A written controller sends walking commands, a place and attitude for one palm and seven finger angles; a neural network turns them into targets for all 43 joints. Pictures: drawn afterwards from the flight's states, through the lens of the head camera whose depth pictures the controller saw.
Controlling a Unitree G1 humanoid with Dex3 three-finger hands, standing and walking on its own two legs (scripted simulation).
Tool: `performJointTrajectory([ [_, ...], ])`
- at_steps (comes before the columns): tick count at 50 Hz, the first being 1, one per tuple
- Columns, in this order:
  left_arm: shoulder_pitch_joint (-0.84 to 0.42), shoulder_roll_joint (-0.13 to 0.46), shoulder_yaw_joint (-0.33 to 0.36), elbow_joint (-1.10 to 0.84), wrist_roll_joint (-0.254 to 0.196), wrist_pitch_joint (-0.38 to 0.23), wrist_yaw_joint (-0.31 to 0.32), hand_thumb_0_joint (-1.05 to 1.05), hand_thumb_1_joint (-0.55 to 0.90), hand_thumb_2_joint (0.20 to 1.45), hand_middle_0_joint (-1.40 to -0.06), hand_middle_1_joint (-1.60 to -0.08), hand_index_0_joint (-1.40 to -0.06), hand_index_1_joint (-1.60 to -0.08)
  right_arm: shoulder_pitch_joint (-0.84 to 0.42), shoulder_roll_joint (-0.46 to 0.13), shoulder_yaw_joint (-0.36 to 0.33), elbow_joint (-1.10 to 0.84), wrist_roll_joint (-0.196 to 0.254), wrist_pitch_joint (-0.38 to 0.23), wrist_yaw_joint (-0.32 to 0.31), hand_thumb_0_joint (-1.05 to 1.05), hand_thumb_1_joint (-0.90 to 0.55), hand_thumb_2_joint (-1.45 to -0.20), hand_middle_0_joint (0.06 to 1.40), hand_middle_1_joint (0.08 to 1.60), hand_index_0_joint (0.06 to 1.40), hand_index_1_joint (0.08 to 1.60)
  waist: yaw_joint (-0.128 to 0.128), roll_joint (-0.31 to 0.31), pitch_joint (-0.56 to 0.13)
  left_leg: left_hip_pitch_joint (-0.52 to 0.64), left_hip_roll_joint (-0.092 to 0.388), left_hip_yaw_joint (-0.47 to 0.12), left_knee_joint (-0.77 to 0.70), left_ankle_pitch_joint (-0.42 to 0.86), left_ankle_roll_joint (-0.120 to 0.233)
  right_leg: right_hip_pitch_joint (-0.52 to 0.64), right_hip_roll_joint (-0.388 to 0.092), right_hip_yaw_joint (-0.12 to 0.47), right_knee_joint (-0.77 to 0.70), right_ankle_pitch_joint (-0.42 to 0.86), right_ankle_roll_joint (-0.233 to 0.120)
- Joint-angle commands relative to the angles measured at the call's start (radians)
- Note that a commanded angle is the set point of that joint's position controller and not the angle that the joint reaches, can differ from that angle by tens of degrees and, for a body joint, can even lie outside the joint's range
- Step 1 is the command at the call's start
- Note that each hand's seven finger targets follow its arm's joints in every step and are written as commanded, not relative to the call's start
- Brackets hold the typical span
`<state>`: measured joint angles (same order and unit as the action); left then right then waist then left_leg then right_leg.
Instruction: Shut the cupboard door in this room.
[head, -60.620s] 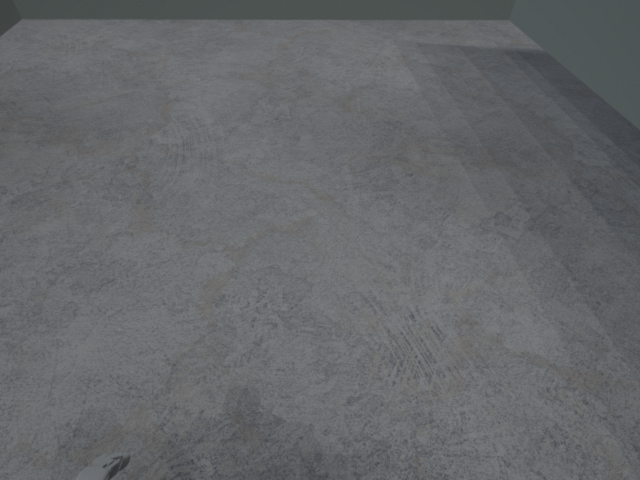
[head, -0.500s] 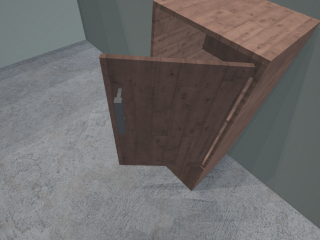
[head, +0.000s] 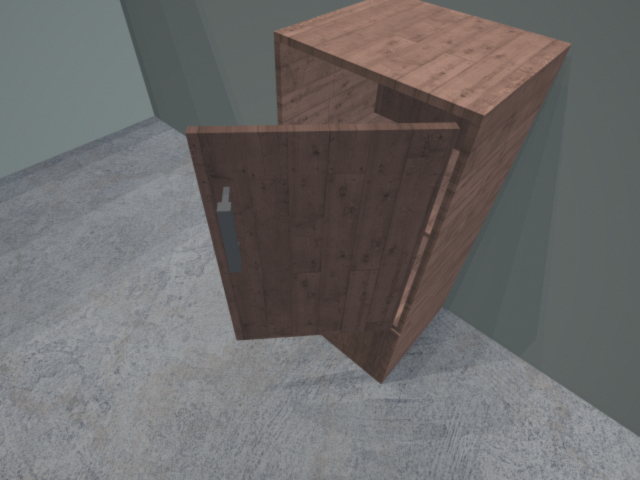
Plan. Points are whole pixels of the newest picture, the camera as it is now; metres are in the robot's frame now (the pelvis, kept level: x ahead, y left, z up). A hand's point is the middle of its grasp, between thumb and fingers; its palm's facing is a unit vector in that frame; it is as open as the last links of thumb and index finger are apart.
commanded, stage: come to a stop and stand still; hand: left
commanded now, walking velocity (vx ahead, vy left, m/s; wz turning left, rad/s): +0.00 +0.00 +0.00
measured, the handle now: (231, 231) +0.49 +0.18 +0.01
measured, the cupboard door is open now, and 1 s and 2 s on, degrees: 47 47 47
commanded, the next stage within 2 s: look again from close up in 0.24 s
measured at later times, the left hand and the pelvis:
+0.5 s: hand out of the picture -0.02 +0.17 -0.18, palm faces +0.01 -0.98 -0.17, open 7.4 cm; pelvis +0.00 +0.02 -0.01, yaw +1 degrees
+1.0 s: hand out of the picture +0.10 +0.22 -0.14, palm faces +0.17 -0.96 -0.23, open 7.4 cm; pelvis +0.01 +0.02 -0.01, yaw +1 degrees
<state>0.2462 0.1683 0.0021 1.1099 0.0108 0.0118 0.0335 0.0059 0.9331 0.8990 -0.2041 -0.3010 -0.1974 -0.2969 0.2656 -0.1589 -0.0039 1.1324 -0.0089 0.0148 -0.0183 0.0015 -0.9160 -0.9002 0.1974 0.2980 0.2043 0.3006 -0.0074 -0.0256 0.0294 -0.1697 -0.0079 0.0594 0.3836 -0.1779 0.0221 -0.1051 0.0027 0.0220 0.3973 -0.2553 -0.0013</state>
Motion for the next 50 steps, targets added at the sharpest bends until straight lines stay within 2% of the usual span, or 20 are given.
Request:
performJointTrajectory([
  [1, 0.06, 0.082, 0.017, -0.024, 0.0, -0.005, 0.0, 0.0, 0.9, 0.9, -0.2, -0.3, -0.2, -0.3, 0.04, -0.097, -0.016, -0.028, -0.004, -0.011, -0.01, 0.0, -0.9, -0.9, 0.2, 0.3, 0.2, 0.3, 0.006, 0.046, 0.122, -0.035, 0.086, -0.113, -0.12, -0.137, -0.01, -0.147, -0.086, 0.099, -0.133, -0.083, -0.032],
  [7, 0.075, 0.07, 0.017, -0.018, -0.002, -0.01, -0.002, 0.0, 0.9, 0.9, -0.2, -0.3, -0.2, -0.3, 0.078, -0.092, -0.018, -0.02, -0.004, -0.014, -0.013, 0.0, -0.9, -0.9, 0.2, 0.3, 0.2, 0.3, 0.002, 0.015, 0.077, -0.019, 0.09, -0.112, -0.106, -0.122, -0.009, -0.145, -0.084, 0.101, -0.129, -0.083, -0.032],
  [12, 0.093, 0.053, 0.016, -0.008, -0.003, -0.016, 0.0, 0.0, 0.9, 0.9, -0.2, -0.3, -0.2, -0.3, 0.093, -0.085, -0.016, -0.014, 0.0, -0.025, -0.018, 0.0, -0.9, -0.9, 0.2, 0.3, 0.2, 0.3, 0.004, 0.014, 0.038, -0.002, 0.102, -0.118, -0.099, -0.059, -0.005, -0.118, -0.083, 0.088, -0.103, 0.003, -0.033],
  [16, 0.109, 0.043, 0.013, 0.003, -0.003, -0.018, 0.004, 0.0, 0.9, 0.9, -0.2, -0.3, -0.2, -0.3, 0.095, -0.077, -0.015, -0.01, 0.003, -0.031, -0.021, 0.0, -0.9, -0.9, 0.2, 0.3, 0.2, 0.3, 0.006, 0.014, 0.039, 0.008, 0.106, -0.116, -0.088, 0.004, -0.002, -0.11, -0.086, 0.084, -0.094, 0.058, -0.031],
  [17, 0.176, 0.071, -0.004, 0.018, 0.018, -0.056, 0.04, 0.0, 0.9, 0.9, -0.2, -0.3, -0.2, -0.3, -0.022, -0.103, -0.007, -0.078, 0.004, -0.053, -0.004, 0.0, -0.9, -0.9, 0.2, 0.3, 0.2, 0.3, 0.044, 0.113, 0.049, -0.045, 0.116, -0.07, 0.126, 0.113, -0.025, -0.131, -0.135, 0.098, -0.08, 0.245, -0.03],
  [18, 0.125, 0.121, 0.008, -0.032, 0.005, -0.059, 0.033, 0.0, 0.9, 0.9, -0.2, -0.3, -0.2, -0.3, 0.047, -0.056, -0.008, -0.103, -0.001, -0.04, 0.003, 0.0, -0.9, -0.9, 0.2, 0.3, 0.2, 0.3, -0.021, 0.091, -0.009, -0.036, 0.074, -0.09, 0.092, -0.081, -0.021, -0.152, -0.146, 0.134, -0.081, -0.037, -0.054],
  [19, 0.106, 0.112, 0.011, -0.044, 0.008, -0.069, 0.025, 0.0, 0.9, 0.9, -0.2, -0.3, -0.2, -0.3, 0.045, -0.052, -0.004, -0.095, -0.015, -0.044, 0.006, 0.0, -0.9, -0.9, 0.2, 0.3, 0.2, 0.3, -0.011, 0.157, 0.004, -0.028, 0.063, -0.097, 0.083, -0.016, -0.014, -0.167, -0.142, 0.121, -0.055, 0.058, -0.067],
  [20, 0.101, 0.104, 0.004, -0.043, 0.005, -0.067, 0.021, 0.0, 0.9, 0.9, -0.2, -0.3, -0.2, -0.3, 0.081, -0.057, -0.006, -0.099, -0.009, -0.044, 0.003, 0.0, -0.9, -0.9, 0.2, 0.3, 0.2, 0.3, -0.024, 0.106, -0.01, -0.035, 0.081, -0.106, 0.067, -0.026, -0.004, -0.157, -0.111, 0.099, -0.036, -0.018, -0.063],
  [22, 0.118, 0.068, -0.002, -0.046, 0.005, -0.058, 0.018, 0.0, 0.9, 0.9, -0.2, -0.3, -0.2, -0.3, 0.086, -0.075, -0.009, -0.113, -0.007, -0.043, 0.0, 0.0, -0.9, -0.9, 0.2, 0.3, 0.2, 0.3, -0.018, 0.049, 0.013, -0.069, 0.088, -0.127, 0.05, -0.068, 0.01, -0.172, -0.081, 0.08, -0.013, -0.076, -0.056],
  [27, 0.125, 0.055, -0.006, -0.066, 0.008, -0.045, 0.015, 0.0, 0.9, 0.9, -0.2, -0.3, -0.2, -0.3, 0.07, -0.097, -0.014, -0.134, -0.007, -0.044, 0.0, 0.0, -0.9, -0.9, 0.2, 0.3, 0.2, 0.3, -0.004, 0.0, 0.083, -0.121, 0.102, -0.161, -0.012, -0.141, 0.025, -0.199, -0.063, 0.063, 0.026, -0.086, -0.047],
  [28, 0.129, 0.055, -0.006, -0.07, 0.009, -0.044, 0.015, 0.0, 0.9, 0.9, -0.2, -0.3, -0.2, -0.3, 0.068, -0.106, -0.014, -0.136, -0.007, -0.045, 0.0, 0.0, -0.9, -0.9, 0.2, 0.3, 0.2, 0.3, -0.002, -0.02, 0.082, -0.117, 0.106, -0.163, -0.02, -0.128, 0.029, -0.194, -0.062, 0.06, 0.03, -0.068, -0.045],
  [30, 0.129, 0.06, -0.003, -0.074, 0.009, -0.045, 0.016, 0.0, 0.9, 0.9, -0.2, -0.3, -0.2, -0.3, 0.062, -0.111, -0.014, -0.134, -0.007, -0.052, -0.001, 0.0, -0.9, -0.9, 0.2, 0.3, 0.2, 0.3, 0.003, -0.001, 0.058, -0.097, 0.108, -0.158, -0.018, -0.048, 0.034, -0.167, -0.062, 0.056, 0.045, -0.007, -0.042],
  [33, 0.126, 0.078, 0.001, -0.082, 0.006, -0.043, 0.015, 0.0, 0.9, 0.9, -0.2, -0.3, -0.2, -0.3, 0.052, -0.129, -0.015, -0.133, -0.005, -0.059, -0.004, 0.0, -0.9, -0.9, 0.2, 0.3, 0.2, 0.3, 0.008, -0.011, 0.024, -0.056, 0.112, -0.147, -0.009, 0.042, 0.038, -0.142, -0.069, 0.056, 0.046, 0.045, -0.034],
  [35, 0.122, 0.092, 0.004, -0.086, 0.006, -0.043, 0.016, 0.0, 0.9, 0.9, -0.2, -0.3, -0.2, -0.3, 0.039, -0.131, -0.014, -0.13, -0.005, -0.062, -0.006, 0.0, -0.9, -0.9, 0.2, 0.3, 0.2, 0.3, 0.01, 0.012, 0.011, -0.034, 0.107, -0.132, 0.009, 0.125, 0.038, -0.129, -0.075, 0.059, 0.047, 0.089, -0.032],
  [45, 0.087, 0.129, 0.005, -0.088, 0.006, -0.034, 0.011, 0.0, 0.9, 0.9, -0.2, -0.3, -0.2, -0.3, -0.01, -0.149, -0.016, -0.112, -0.003, -0.056, -0.007, 0.0, -0.9, -0.9, 0.2, 0.3, 0.2, 0.3, 0.009, 0.031, 0.006, 0.008, 0.107, -0.112, 0.005, 0.146, 0.031, -0.112, -0.085, 0.062, 0.017, 0.128, -0.022],
  [46, 0.138, 0.112, 0.004, -0.07, 0.018, -0.044, 0.046, 0.0, 0.9, 0.9, -0.2, -0.3, -0.2, -0.3, -0.043, -0.162, -0.014, -0.167, 0.008, -0.051, -0.004, 0.0, -0.9, -0.9, 0.2, 0.3, 0.2, 0.3, 0.023, 0.016, 0.018, -0.013, 0.144, -0.098, 0.162, 0.317, 0.006, -0.144, -0.114, 0.079, 0.006, 0.257, -0.009],
  [47, -0.781, 0.756, 0.488, -1.764, -0.074, -0.304, 0.09, 0.0, 0.9, 0.9, -0.2, -0.3, -0.2, -0.3, 0.069, -0.361, -0.073, -0.433, 0.028, -0.24, -0.076, 0.0, -0.9, -0.9, 0.2, 0.3, 0.2, 0.3, -0.134, 0.125, -0.397, 0.333, 0.09, -0.178, 0.22, 0.53, -0.019, -0.182, -0.008, -0.069, 0.301, 0.383, -0.028],
  [48, 0.035, 0.198, 0.053, -1.35, -0.107, -0.212, 0.093, 0.0, 0.9, 0.9, -0.218, -0.32, -0.218, -0.32, -0.016, -0.219, 0.01, -0.423, 0.082, -0.335, -0.102, 0.0, -0.9, -0.9, 0.2, 0.3, 0.2, 0.3, -0.024, 0.439, -0.506, 0.452, 0.125, -0.201, 0.166, 0.598, -0.044, -0.334, 0.026, -0.109, 0.471, -0.02, -0.008],
  [49, 0.074, 0.196, 0.121, -1.337, -0.158, -0.161, 0.135, 0.0, 0.9, 0.9, -0.237, -0.34, -0.237, -0.34, -0.024, -0.215, -0.01, -0.383, 0.062, -0.354, -0.095, 0.0, -0.9, -0.9, 0.2, 0.3, 0.2, 0.3, 0.013, 0.335, -0.495, 0.343, 0.115, -0.189, 0.104, 0.652, -0.095, -0.27, 0.019, -0.094, 0.505, -0.082, -0.016],
  [50, 0.274, -0.098, -0.064, -1.086, -0.148, -0.061, 0.112, 0.0, 0.9, 0.9, -0.255, -0.36, -0.255, -0.36, -0.028, -0.14, -0.011, -0.366, 0.053, -0.35, -0.05, 0.0, -0.9, -0.9, 0.2, 0.3, 0.2, 0.3, -0.028, 0.244, -0.275, 0.146, 0.117, -0.188, 0.002, 0.482, -0.082, -0.396, 0.0, -0.085, 0.438, -0.148, -0.002],
])
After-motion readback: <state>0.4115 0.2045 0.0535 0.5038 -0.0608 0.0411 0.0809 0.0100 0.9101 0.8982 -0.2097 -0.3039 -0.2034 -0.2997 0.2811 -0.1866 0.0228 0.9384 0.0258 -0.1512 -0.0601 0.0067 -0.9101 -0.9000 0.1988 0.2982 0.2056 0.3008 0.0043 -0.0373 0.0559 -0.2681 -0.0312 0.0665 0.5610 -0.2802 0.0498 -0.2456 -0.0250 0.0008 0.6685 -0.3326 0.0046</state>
